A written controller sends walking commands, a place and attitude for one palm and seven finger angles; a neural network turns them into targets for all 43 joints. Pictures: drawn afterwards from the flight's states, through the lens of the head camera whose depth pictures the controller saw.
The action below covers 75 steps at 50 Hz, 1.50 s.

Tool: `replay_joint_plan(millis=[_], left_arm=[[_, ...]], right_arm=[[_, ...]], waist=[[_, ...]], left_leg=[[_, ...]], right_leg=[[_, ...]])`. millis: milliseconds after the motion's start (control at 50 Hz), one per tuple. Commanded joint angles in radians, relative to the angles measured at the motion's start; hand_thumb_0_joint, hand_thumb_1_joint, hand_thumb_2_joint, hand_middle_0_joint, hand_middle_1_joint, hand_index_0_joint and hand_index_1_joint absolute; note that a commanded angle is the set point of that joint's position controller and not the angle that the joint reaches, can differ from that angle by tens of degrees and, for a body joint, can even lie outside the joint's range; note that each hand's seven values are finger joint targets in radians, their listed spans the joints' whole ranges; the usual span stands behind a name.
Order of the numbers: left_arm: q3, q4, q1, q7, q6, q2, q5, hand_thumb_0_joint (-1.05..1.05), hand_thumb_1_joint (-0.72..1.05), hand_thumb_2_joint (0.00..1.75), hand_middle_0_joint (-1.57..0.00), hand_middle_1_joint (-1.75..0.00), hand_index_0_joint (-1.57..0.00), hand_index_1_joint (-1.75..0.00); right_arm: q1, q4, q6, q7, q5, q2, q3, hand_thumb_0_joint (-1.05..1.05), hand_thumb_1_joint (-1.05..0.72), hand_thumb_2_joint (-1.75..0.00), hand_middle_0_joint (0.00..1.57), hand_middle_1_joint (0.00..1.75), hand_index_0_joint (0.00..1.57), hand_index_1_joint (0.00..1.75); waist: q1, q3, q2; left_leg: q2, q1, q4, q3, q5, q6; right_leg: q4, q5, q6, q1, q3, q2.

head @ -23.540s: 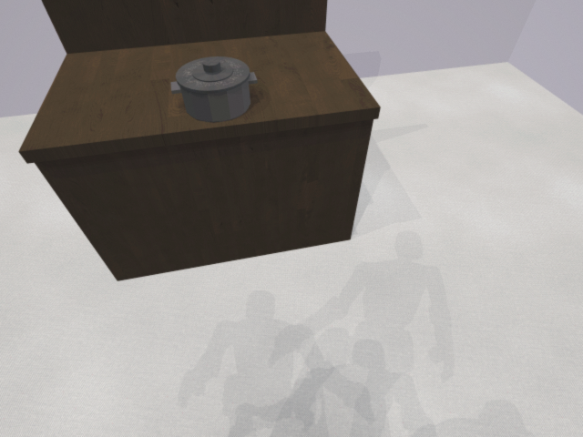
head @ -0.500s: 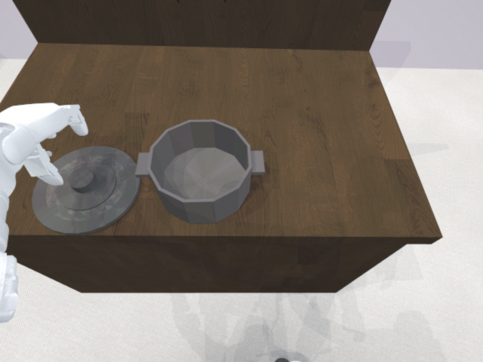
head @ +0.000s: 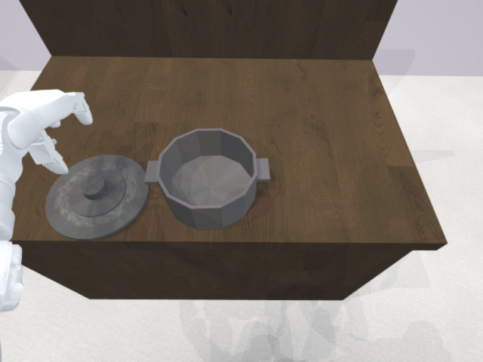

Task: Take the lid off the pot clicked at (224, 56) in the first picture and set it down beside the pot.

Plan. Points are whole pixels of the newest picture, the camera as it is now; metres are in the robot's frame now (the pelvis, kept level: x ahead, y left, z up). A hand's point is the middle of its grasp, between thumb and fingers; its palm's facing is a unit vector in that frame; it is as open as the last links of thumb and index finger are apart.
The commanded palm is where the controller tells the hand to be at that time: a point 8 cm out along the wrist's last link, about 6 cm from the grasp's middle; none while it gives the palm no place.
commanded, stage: draw the hand back to the body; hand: left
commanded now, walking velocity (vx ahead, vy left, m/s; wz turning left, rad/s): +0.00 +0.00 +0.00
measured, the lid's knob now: (94, 187) +0.45 +0.31 -0.05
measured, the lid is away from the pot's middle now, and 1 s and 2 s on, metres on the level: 0.24 0.24 0.24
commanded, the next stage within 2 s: none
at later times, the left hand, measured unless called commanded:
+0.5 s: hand (44, 164) +0.39 +0.31 +0.10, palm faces -0.34 -0.05 -0.94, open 10.9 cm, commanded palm +0.37 +0.30 +0.17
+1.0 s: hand (58, 157) +0.36 +0.25 +0.16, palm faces +0.41 -0.85 -0.33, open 10.0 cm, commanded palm +0.31 +0.28 +0.17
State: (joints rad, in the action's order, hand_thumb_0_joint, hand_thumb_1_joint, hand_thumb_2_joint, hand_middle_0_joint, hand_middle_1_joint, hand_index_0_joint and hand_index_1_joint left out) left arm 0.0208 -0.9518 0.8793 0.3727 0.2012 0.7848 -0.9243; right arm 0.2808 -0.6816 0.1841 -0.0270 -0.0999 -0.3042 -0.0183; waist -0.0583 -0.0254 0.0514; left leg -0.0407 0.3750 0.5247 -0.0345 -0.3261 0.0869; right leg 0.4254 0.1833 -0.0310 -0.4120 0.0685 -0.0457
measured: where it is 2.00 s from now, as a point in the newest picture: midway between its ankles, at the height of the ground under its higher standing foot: outside the picture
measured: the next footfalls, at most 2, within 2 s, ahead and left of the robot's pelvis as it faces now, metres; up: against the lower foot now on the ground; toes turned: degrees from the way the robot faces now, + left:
none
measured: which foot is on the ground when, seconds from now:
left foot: down 0.00-1.00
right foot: down 0.00-1.00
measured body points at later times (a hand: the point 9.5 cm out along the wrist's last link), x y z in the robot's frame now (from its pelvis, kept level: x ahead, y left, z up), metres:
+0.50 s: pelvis +0.00 +0.00 +0.00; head +0.05 +0.00 +0.45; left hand +0.41 +0.31 +0.16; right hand +0.11 -0.26 -0.12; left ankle -0.05 +0.06 -0.74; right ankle +0.01 -0.16 -0.73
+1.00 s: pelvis +0.02 -0.03 +0.01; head +0.05 -0.03 +0.46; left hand +0.34 +0.29 +0.17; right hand +0.14 -0.28 -0.11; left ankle -0.05 +0.06 -0.73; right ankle +0.01 -0.16 -0.73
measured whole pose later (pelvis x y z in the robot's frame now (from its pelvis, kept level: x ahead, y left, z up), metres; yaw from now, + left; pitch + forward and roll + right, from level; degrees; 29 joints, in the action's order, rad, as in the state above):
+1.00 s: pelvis +0.02 -0.03 +0.01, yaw -1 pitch +1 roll -2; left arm -0.33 -0.17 0.17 -0.10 0.07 0.44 0.03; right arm 0.25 -0.71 -0.03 -0.06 -0.05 -0.27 -0.02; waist 0.00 0.02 0.05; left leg 0.00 0.11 0.44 -0.04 -0.34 0.04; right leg 0.38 0.22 -0.01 -0.18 0.06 0.00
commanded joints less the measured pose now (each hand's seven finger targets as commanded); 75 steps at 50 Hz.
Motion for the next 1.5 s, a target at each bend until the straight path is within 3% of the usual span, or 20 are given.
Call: replay_joint_plan(millis=[0, 120, 160, 280, 380, 440, 500, 520, 540, 560, 600, 660, 720, 820, 900, 960, 1020, 1080, 1340, 1480], left_arm=[[-0.115, 0.254, 0.455, -0.038, 0.012, 0.336, 0.015, 0.00, 0.11, 0.40, -0.28, -0.99, -0.28, -0.99], [-0.110, 0.269, 0.309, -0.040, 0.012, 0.281, 0.039, 0.00, 0.11, 0.40, -0.28, -0.99, -0.28, -0.99], [-0.152, 0.268, 0.283, -0.045, 0.007, 0.329, 0.042, 0.00, 0.11, 0.40, -0.28, -0.99, -0.28, -0.99], [-0.197, 0.429, 0.253, -0.057, -0.007, 0.365, 0.053, 0.00, 0.11, 0.40, -0.28, -0.99, -0.28, -0.99], [-0.127, 0.466, 0.186, -0.046, -0.038, 0.264, 0.077, 0.00, 0.11, 0.40, -0.28, -0.99, -0.28, -0.99], [-0.184, 0.537, 0.132, -0.048, -0.039, 0.315, 0.083, 0.00, 0.11, 0.40, -0.28, -0.99, -0.28, -0.99], [-0.186, 0.513, 0.060, -0.050, -0.053, 0.293, 0.095, 0.00, 0.11, 0.40, -0.28, -0.99, -0.28, -0.99], [-0.187, 0.571, 0.078, -0.187, -0.024, -0.089, 0.671, 0.00, 0.11, 0.40, -0.28, -0.99, -0.28, -0.99], [-0.167, 0.566, -0.013, -0.254, -0.018, -0.103, 0.737, 0.00, 0.11, 0.40, -0.28, -0.99, -0.28, -0.99], [-0.219, 0.577, -0.055, -0.308, -0.020, -0.097, 0.821, 0.00, 0.11, 0.40, -0.28, -0.99, -0.28, -0.99], [-0.305, 0.626, -0.008, -0.384, -0.027, -0.020, 0.887, 0.00, 0.11, 0.40, -0.28, -0.99, -0.28, -0.99], [-0.436, 0.793, 0.070, -0.461, -0.014, 0.099, 0.888, 0.00, 0.15, 0.42, -0.27, -0.96, -0.27, -0.96], [-0.431, 0.788, -0.186, -0.477, -0.037, -0.002, 0.921, 0.00, 0.21, 0.46, -0.27, -0.91, -0.27, -0.91], [-0.404, 0.952, -0.314, -0.481, -0.050, -0.088, 0.954, 0.00, 0.31, 0.52, -0.26, -0.82, -0.26, -0.82], [-0.455, 0.963, -0.460, -0.483, -0.068, -0.079, 0.965, 0.00, 0.39, 0.57, -0.25, -0.75, -0.25, -0.75], [-0.433, 1.074, -0.442, -0.483, -0.063, -0.099, 0.969, 0.00, 0.45, 0.61, -0.24, -0.70, -0.24, -0.70], [-0.454, 1.052, -0.514, -0.488, -0.076, -0.099, 0.977, 0.00, 0.50, 0.65, -0.24, -0.65, -0.24, -0.65], [-0.453, 1.109, -0.532, -0.493, -0.074, -0.103, 0.979, 0.00, 0.56, 0.69, -0.23, -0.60, -0.23, -0.60], [-0.457, 1.184, -0.700, -0.493, -0.080, -0.143, 1.000, 0.00, 0.82, 0.85, -0.21, -0.37, -0.21, -0.37], [-0.448, 1.274, -0.746, -0.496, -0.069, -0.164, 1.002, 0.00, 0.90, 0.90, -0.20, -0.30, -0.20, -0.30]], right_arm=[[0.071, 0.079, -0.021, -0.008, 0.014, -0.165, 0.064, 0.00, -0.90, -0.90, 0.20, 0.30, 0.20, 0.30], [0.040, 0.099, -0.018, 0.007, 0.012, -0.154, 0.066, 0.00, -0.90, -0.90, 0.20, 0.30, 0.20, 0.30], [0.034, 0.103, -0.014, 0.010, 0.011, -0.161, 0.062, 0.00, -0.90, -0.90, 0.20, 0.30, 0.20, 0.30], [-0.002, 0.129, -0.022, 0.017, 0.013, -0.153, 0.063, 0.00, -0.90, -0.90, 0.20, 0.30, 0.20, 0.30], [-0.040, 0.139, -0.024, 0.027, 0.008, -0.145, 0.060, 0.00, -0.90, -0.90, 0.20, 0.30, 0.20, 0.30], [-0.053, 0.151, -0.032, 0.030, 0.012, -0.147, 0.061, 0.00, -0.90, -0.90, 0.20, 0.30, 0.20, 0.30], [-0.068, 0.153, -0.033, 0.033, 0.012, -0.140, 0.052, 0.00, -0.90, -0.90, 0.20, 0.30, 0.20, 0.30], [0.041, 0.179, -0.063, -0.009, 0.009, -0.065, 0.052, 0.00, -0.90, -0.90, 0.20, 0.30, 0.20, 0.30], [-0.015, 0.168, -0.087, -0.028, 0.007, -0.086, 0.033, 0.00, -0.90, -0.90, 0.20, 0.30, 0.20, 0.30], [-0.033, 0.164, -0.109, -0.046, 0.013, -0.092, 0.032, 0.00, -0.90, -0.90, 0.20, 0.30, 0.20, 0.30], [-0.045, 0.130, -0.139, -0.066, 0.025, -0.114, 0.025, 0.00, -0.90, -0.90, 0.20, 0.30, 0.20, 0.30], [-0.040, 0.104, -0.194, -0.073, 0.046, -0.114, 0.022, 0.00, -0.90, -0.90, 0.20, 0.30, 0.20, 0.30], [-0.043, 0.109, -0.222, -0.061, 0.054, -0.095, 0.025, 0.00, -0.90, -0.90, 0.20, 0.30, 0.20, 0.30], [-0.067, 0.111, -0.265, -0.045, 0.058, -0.096, 0.036, 0.00, -0.90, -0.90, 0.20, 0.30, 0.20, 0.30], [-0.074, 0.109, -0.255, -0.041, 0.058, -0.104, 0.046, 0.00, -0.90, -0.90, 0.20, 0.30, 0.20, 0.30], [-0.104, 0.113, -0.265, -0.042, 0.056, -0.097, 0.044, 0.00, -0.90, -0.90, 0.20, 0.30, 0.20, 0.30], [-0.111, 0.107, -0.262, -0.045, 0.053, -0.099, 0.047, 0.00, -0.90, -0.90, 0.20, 0.30, 0.20, 0.30], [-0.132, 0.112, -0.273, -0.047, 0.052, -0.091, 0.044, 0.00, -0.90, -0.90, 0.20, 0.30, 0.20, 0.30], [-0.200, 0.136, -0.296, -0.049, 0.053, -0.078, 0.032, 0.00, -0.90, -0.90, 0.20, 0.30, 0.20, 0.30], [-0.229, 0.154, -0.320, -0.050, 0.056, -0.066, 0.025, 0.00, -0.90, -0.90, 0.20, 0.30, 0.20, 0.30]], waist=[[-0.002, -0.448, 0.090], [0.008, -0.391, 0.064], [0.015, -0.378, 0.029], [0.029, -0.429, 0.090], [0.020, -0.355, 0.067], [0.030, -0.386, 0.071], [0.038, -0.343, 0.024], [-0.021, -0.234, -0.029], [-0.003, -0.200, -0.047], [0.015, -0.213, -0.085], [0.030, -0.217, -0.044], [0.051, -0.290, 0.177], [0.071, -0.264, 0.144], [0.069, -0.243, 0.092], [0.072, -0.228, -0.001], [0.067, -0.245, 0.059], [0.070, -0.217, -0.002], [0.076, -0.220, 0.042], [0.083, -0.114, -0.009], [0.094, -0.101, 0.036]], left_leg=[[0.038, -0.314, -0.014, 0.104, 0.693, -0.060], [0.038, -0.286, -0.025, 0.103, 0.683, -0.057], [0.034, -0.254, -0.031, 0.101, 0.648, -0.048], [0.040, -0.320, -0.043, 0.116, 0.706, -0.053], [0.041, -0.295, -0.057, 0.115, 0.653, -0.052], [0.042, -0.327, -0.054, 0.125, 0.696, -0.056], [0.038, -0.280, -0.066, 0.117, 0.636, -0.050], [0.122, -0.402, -0.089, 0.120, 0.465, -0.088], [0.153, -0.436, -0.132, 0.167, 0.365, -0.080], [0.153, -0.414, -0.149, 0.139, 0.308, -0.071], [0.130, -0.352, -0.152, 0.094, 0.318, -0.076], [0.130, -0.420, -0.130, 0.100, 0.540, -0.126], [0.132, -0.396, -0.103, 0.078, 0.684, -0.130], [0.145, -0.403, -0.089, 0.070, 0.758, -0.114], [0.128, -0.338, -0.080, 0.042, 0.677, -0.083], [0.119, -0.360, -0.083, 0.039, 0.659, -0.077], [0.114, -0.332, -0.086, 0.027, 0.587, -0.062], [0.107, -0.345, -0.094, 0.025, 0.552, -0.057], [0.092, -0.294, -0.121, 0.016, 0.306, -0.046], [0.089, -0.294, -0.137, 0.020, 0.219, -0.047]], right_leg=[[0.008, -0.291, 0.083, 0.123, -0.002, 0.054], [-0.002, -0.277, 0.081, 0.130, 0.001, 0.051], [-0.001, -0.284, 0.082, 0.154, -0.003, 0.051], [-0.011, -0.297, 0.083, 0.188, -0.006, 0.045], [-0.027, -0.271, 0.079, 0.172, -0.003, 0.045], [-0.030, -0.284, 0.082, 0.197, -0.007, 0.044], [-0.032, -0.283, 0.079, 0.215, -0.001, 0.043], [-0.025, -0.172, 0.097, 0.116, 0.010, 0.018], [-0.044, -0.094, 0.095, 0.093, -0.011, 0.022], [-0.054, -0.080, 0.090, 0.139, -0.016, 0.009], [-0.060, -0.144, 0.090, 0.214, -0.026, 0.006], [-0.037, -0.193, 0.093, 0.242, -0.023, 0.004], [-0.024, -0.286, 0.089, 0.302, -0.016, 0.004], [-0.020, -0.325, 0.081, 0.305, -0.010, 0.008], [-0.021, -0.420, 0.078, 0.358, -0.016, 0.001], [-0.026, -0.428, 0.076, 0.362, -0.024, 0.000], [-0.025, -0.437, 0.074, 0.372, -0.023, -0.003], [-0.027, -0.417, 0.073, 0.375, -0.025, -0.004], [-0.060, -0.262, 0.071, 0.334, -0.033, -0.004], [-0.083, -0.156, 0.073, 0.319, -0.040, -0.002]])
